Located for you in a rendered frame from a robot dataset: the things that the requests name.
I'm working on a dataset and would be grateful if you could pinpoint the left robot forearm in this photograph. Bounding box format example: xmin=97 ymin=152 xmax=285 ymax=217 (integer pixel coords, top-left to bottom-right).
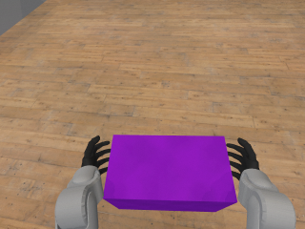
xmin=54 ymin=165 xmax=104 ymax=229

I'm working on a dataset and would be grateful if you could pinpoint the left robot hand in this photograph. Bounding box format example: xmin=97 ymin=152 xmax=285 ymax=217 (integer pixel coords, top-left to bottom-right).
xmin=81 ymin=135 xmax=111 ymax=175

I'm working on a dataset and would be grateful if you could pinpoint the right robot forearm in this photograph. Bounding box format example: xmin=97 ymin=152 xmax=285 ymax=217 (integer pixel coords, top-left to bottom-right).
xmin=237 ymin=168 xmax=296 ymax=229

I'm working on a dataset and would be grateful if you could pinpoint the right robot hand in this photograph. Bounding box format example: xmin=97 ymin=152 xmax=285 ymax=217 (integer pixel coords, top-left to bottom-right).
xmin=226 ymin=137 xmax=260 ymax=180

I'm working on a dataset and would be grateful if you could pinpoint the carton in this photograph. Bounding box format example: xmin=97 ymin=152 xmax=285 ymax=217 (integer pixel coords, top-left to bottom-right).
xmin=103 ymin=135 xmax=237 ymax=213

